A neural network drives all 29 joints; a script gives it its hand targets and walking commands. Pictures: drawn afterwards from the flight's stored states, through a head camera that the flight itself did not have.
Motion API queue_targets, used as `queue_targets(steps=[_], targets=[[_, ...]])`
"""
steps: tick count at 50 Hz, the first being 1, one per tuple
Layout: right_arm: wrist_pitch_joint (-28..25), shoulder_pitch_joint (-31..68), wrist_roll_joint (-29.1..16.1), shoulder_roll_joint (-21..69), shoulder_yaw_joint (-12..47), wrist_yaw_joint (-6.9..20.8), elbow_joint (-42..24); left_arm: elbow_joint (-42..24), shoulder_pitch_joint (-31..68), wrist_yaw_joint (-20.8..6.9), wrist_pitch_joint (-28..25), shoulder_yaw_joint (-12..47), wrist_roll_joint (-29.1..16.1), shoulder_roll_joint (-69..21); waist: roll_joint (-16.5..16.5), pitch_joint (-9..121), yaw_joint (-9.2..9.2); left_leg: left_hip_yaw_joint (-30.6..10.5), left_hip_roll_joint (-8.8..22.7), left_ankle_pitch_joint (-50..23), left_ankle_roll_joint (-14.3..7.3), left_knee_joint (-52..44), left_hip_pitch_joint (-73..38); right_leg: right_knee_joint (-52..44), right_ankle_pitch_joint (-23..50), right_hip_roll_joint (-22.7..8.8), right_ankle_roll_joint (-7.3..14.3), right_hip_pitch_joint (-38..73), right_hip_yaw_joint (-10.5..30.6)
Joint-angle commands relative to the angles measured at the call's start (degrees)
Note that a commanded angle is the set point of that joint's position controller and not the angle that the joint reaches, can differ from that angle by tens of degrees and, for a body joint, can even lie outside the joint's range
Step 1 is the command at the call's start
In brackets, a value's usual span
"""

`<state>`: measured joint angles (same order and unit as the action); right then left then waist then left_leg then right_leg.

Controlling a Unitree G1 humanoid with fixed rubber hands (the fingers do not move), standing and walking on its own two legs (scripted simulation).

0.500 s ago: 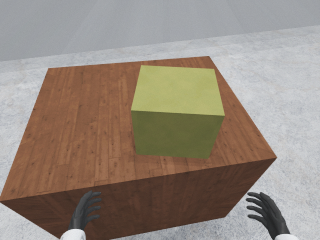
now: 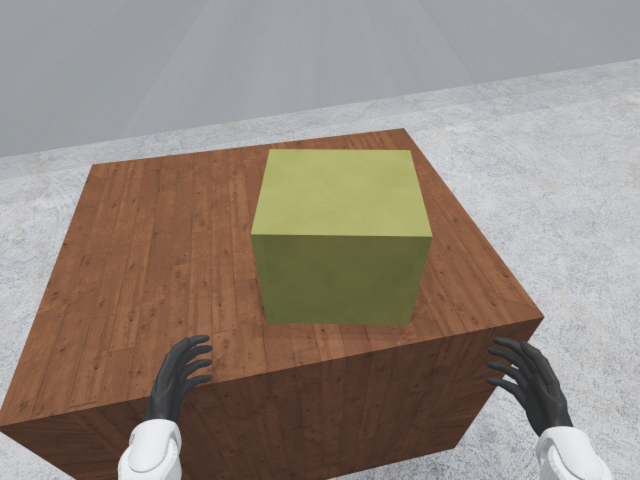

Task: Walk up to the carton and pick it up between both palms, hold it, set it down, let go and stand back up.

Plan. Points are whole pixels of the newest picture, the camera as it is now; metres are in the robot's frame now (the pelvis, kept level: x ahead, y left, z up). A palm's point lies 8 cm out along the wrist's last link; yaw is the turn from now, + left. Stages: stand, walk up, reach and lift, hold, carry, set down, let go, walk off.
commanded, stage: reach and lift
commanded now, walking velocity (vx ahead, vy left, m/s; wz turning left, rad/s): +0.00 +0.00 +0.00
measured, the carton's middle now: (338, 236) +0.52 +0.01 +0.01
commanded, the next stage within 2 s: none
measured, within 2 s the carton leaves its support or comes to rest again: neither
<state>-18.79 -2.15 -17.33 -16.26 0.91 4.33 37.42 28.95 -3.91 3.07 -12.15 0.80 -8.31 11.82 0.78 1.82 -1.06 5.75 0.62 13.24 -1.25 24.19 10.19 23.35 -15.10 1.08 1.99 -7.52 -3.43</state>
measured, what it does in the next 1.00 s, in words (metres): stands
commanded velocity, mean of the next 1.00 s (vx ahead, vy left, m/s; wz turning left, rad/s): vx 0.00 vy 0.00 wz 0.00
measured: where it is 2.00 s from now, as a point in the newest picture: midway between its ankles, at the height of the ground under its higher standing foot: outside the picture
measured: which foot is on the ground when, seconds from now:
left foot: down 0.00-1.00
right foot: down 0.00-1.00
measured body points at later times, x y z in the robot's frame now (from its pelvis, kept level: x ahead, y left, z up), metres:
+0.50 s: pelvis -0.03 -0.01 +0.00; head -0.02 +0.00 +0.45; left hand +0.33 +0.22 +0.04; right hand +0.33 -0.23 +0.04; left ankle +0.00 +0.10 -0.74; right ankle -0.03 -0.09 -0.74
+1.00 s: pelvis -0.01 -0.02 +0.00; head +0.03 -0.01 +0.45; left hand +0.41 +0.22 +0.09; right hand +0.41 -0.24 +0.09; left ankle +0.00 +0.10 -0.74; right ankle -0.03 -0.09 -0.74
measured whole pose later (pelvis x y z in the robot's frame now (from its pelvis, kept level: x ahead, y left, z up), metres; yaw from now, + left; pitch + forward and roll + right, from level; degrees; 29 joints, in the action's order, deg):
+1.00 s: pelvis -0.01 -0.02 +0.00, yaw +0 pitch +11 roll +0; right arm -3.0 40.8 -25.7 -22.4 7.2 -0.6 56.0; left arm 50.7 40.3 -0.3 3.6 -1.8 -12.4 19.4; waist 0.9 8.1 -1.1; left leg 5.0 2.2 10.3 -0.3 24.3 25.1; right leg 23.0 -12.1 2.7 3.1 -22.2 -4.1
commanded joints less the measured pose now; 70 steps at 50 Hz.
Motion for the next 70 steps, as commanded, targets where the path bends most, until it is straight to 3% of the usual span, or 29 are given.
queue_targets(steps=[1, 4, 6, 13, 17, 19, 24, 30, 38, 57, 70], targets=[[-0.4, 18.8, -0.2, -7.7, -3.0, 0.0, -6.7, -3.6, 19.7, 0.6, -4.0, -0.5, -2.5, 6.7, 0.6, 6.3, -0.06, -5.8, 0.5, -8.6, 1.3, -2.3, -2.6, -2.9, 11.6, -2.2, -0.9, -5.9, 6.2], [2.3, 25.4, -0.3, -8.4, -3.2, 0.2, -7.1, -2.3, 27.8, 1.7, -3.0, 1.1, -4.6, 8.4, 0.1, 10.6, -0.82, -5.4, 0.9, -3.2, 0.8, -2.3, -1.0, -2.2, 4.5, -2.5, -0.6, -7.9, 6.4], [3.5, 27.0, -0.9, -9.1, -3.0, 0.1, -7.7, -3.3, 29.0, 2.5, -2.0, 0.7, -4.9, 8.7, 0.9, 14.1, -1.13, -5.2, 1.0, -6.3, 0.6, -1.5, -1.6, -1.2, 8.5, -2.2, -0.9, -6.8, 6.4], [7.0, 36.4, -1.7, -10.1, -1.5, -2.0, -1.8, 3.6, 38.1, 0.7, 2.4, -2.7, -4.1, 10.6, 2.6, 19.2, -0.48, -5.1, 0.2, -9.2, 0.0, -0.8, 0.6, -0.4, 15.9, -2.3, -2.6, -2.6, 7.1], [8.8, 42.0, -2.2, -11.5, -1.4, -2.4, 2.9, 6.4, 43.7, -0.2, 4.7, -2.8, -3.6, 10.5, 2.2, 19.3, 0.21, -5.4, 0.3, -9.4, 0.2, -1.1, 0.3, -1.2, 14.9, -2.0, -2.4, -4.2, 6.4], [8.1, 42.0, -3.1, -10.4, -1.6, -2.8, 4.9, 8.0, 46.2, -1.3, 4.5, -1.9, -3.9, 10.0, 0.4, 19.2, 0.13, -6.3, 0.9, -11.3, -0.1, -0.1, -5.7, -3.1, 10.0, -1.1, -1.8, -11.2, 4.7], [8.7, 48.7, -3.8, -11.9, -1.5, -2.5, 5.6, 8.0, 52.4, -1.1, 5.7, -1.7, -3.9, 11.4, -1.5, 21.7, 0.15, -6.3, 1.2, -12.2, 0.4, 0.5, -7.0, -3.5, 8.8, -0.6, -1.6, -13.5, 3.4], [9.7, 54.9, -4.7, -14.1, -1.3, -2.9, 4.0, 6.7, 58.1, -1.1, 7.8, -2.5, -4.9, 13.9, -1.2, 29.3, 0.02, -5.8, 1.0, -16.9, 0.5, 2.1, -6.8, -1.8, 16.3, -0.1, -2.7, -11.3, 3.3], [11.2, 60.0, -6.9, -15.8, 1.6, -4.4, 6.9, 8.2, 61.4, -2.7, 11.3, -5.3, -3.6, 15.7, -0.4, 33.7, -0.14, -5.4, 0.4, -23.8, 0.9, 3.0, -6.7, -0.9, 27.1, 0.3, -4.4, -7.7, 3.5], [14.9, 77.4, -9.2, -18.6, 3.9, -5.4, 13.6, 16.4, 78.4, -2.9, 13.2, -3.6, -5.6, 19.6, -0.8, 42.5, 0.11, -5.4, 0.3, -25.7, 1.4, 4.4, -3.4, 0.4, 34.8, 0.3, -5.5, -9.7, 2.6], [16.7, 89.8, -9.4, -19.8, 4.2, -4.4, 22.1, 27.7, 91.8, -2.0, 12.7, 0.2, -8.5, 21.3, -0.8, 49.0, 0.52, -6.1, 0.9, -25.8, 2.0, 6.1, -0.2, 2.5, 37.1, 0.2, -5.6, -12.7, 1.4]])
